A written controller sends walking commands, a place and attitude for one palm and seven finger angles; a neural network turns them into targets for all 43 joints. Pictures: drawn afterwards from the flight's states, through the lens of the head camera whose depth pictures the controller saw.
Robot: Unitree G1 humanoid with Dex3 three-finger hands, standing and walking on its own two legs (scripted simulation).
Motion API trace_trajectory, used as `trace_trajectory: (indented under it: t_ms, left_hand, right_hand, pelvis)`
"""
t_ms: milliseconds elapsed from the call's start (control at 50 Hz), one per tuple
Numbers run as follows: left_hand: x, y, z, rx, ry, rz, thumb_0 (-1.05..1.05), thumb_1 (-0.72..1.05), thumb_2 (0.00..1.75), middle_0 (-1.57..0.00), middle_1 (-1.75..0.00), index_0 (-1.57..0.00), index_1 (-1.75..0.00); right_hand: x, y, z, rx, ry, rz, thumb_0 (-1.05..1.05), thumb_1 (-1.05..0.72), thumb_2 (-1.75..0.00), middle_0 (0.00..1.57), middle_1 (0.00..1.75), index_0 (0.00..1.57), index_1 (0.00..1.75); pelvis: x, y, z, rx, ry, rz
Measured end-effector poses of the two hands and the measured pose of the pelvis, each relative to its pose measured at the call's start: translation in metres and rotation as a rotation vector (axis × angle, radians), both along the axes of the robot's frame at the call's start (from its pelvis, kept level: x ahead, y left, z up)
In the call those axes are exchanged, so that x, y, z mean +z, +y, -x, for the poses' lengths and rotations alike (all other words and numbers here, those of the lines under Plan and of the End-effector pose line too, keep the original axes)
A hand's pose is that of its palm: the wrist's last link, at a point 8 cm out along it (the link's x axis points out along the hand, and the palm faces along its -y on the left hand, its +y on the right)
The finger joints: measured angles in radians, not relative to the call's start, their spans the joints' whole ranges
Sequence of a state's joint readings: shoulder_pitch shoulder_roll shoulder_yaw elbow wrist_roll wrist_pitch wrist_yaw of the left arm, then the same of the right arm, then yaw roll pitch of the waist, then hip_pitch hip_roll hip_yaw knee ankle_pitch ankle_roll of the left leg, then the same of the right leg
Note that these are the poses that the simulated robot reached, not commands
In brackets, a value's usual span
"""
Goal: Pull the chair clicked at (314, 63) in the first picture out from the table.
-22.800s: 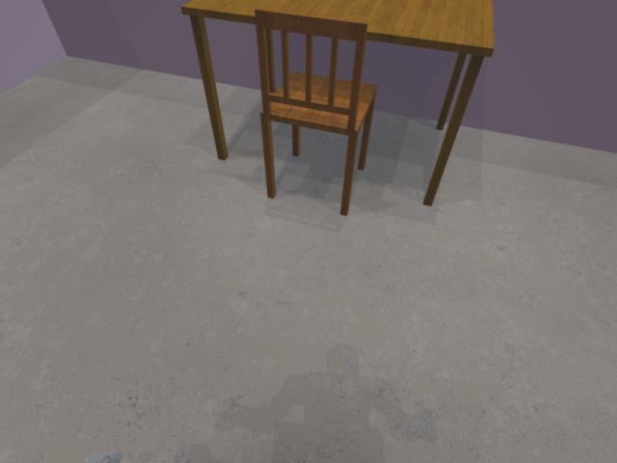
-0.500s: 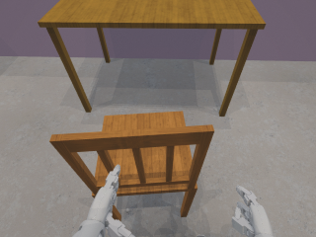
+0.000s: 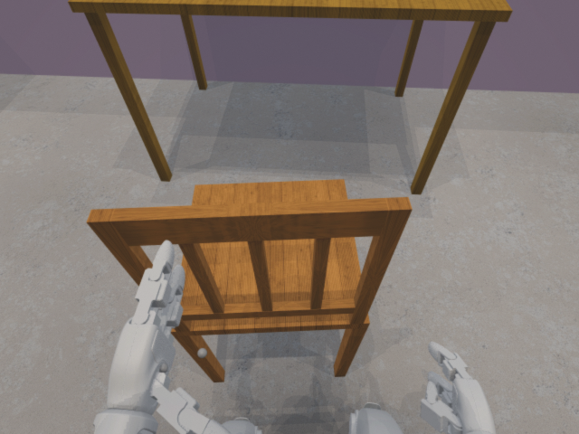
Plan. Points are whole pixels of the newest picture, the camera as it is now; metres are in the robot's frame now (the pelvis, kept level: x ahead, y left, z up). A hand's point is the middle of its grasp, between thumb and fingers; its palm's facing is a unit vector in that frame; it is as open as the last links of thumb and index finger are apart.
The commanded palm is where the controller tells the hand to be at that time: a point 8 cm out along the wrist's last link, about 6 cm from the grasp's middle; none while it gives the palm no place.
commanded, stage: draw the hand back to the body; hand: left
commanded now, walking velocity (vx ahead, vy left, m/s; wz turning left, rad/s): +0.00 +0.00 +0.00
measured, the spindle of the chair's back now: (262, 277) +0.35 +0.07 -0.03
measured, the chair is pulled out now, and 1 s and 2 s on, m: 0.59 0.59 0.59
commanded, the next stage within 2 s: step back with the hand held close in 1.28 s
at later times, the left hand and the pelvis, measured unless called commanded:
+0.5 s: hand (83, 326) +0.20 +0.20 +0.16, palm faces +0.28 -0.89 -0.36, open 15.0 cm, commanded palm +0.17 +0.25 +0.19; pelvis +0.03 +0.00 +0.06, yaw +1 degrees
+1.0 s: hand out of the picture +0.24 +0.27 +0.25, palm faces +0.51 -0.74 -0.44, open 8.3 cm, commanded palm +0.18 +0.30 +0.26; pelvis +0.05 +0.00 +0.08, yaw -1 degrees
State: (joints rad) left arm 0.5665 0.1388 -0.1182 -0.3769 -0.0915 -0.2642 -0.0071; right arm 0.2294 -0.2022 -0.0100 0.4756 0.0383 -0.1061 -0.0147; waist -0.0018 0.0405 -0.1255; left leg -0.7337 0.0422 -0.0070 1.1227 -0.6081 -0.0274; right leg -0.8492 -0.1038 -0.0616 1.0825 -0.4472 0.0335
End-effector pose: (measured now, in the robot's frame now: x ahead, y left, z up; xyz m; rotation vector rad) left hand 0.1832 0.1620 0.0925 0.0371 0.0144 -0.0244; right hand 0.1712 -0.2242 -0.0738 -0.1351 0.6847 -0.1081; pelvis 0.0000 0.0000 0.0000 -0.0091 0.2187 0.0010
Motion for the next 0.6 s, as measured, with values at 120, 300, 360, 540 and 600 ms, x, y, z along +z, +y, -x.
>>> trace_trajectory:
  t_ms: [120,300,360,540,600]
  left_hand:
    - [0.016,0.019,0.008,0.015,0.074,-0.027,-0.01,-0.55,0.2,-0.01,0.0,0.0,0.0]
    - [0.053,0.051,0.01,0.148,0.064,-0.185,-0.01,-0.44,0.25,-0.02,-0.02,-0.02,-0.02]
    - [0.058,0.061,0.015,0.219,0.124,-0.244,-0.01,-0.36,0.29,-0.03,-0.04,-0.03,-0.04]
    - [0.094,0.088,0.011,0.364,0.074,-0.333,0.0,-0.06,0.43,-0.08,-0.1,-0.07,-0.1]
    - [0.108,0.095,0.007,0.393,0.031,-0.353,0.0,0.05,0.48,-0.09,-0.13,-0.09,-0.13]
  right_hand:
    - [0.011,0.002,-0.003,-0.041,-0.018,-0.012,0.02,-0.9,-0.89,0.2,0.3,0.2,0.29]
    - [0.039,-0.007,-0.016,-0.051,-0.052,0.039,0.02,-0.9,-0.89,0.2,0.3,0.2,0.29]
    - [0.05,-0.008,-0.022,-0.059,-0.062,0.052,0.02,-0.9,-0.89,0.2,0.3,0.2,0.29]
    - [0.069,0.001,-0.04,-0.01,-0.09,0.051,0.02,-0.9,-0.89,0.2,0.3,0.2,0.29]
    - [0.071,0.006,-0.046,0.006,-0.096,0.038,0.02,-0.9,-0.89,0.2,0.3,0.2,0.29]
  pelvis:
    - [0.012,-0.002,-0.005,0.003,-0.024,0.001]
    - [0.033,-0.002,-0.016,0.012,-0.087,0.006]
    - [0.042,-0.001,-0.022,0.011,-0.122,0.005]
    - [0.062,0.0,-0.034,0.015,-0.207,0.003]
    - [0.066,0.001,-0.037,0.011,-0.225,0.002]
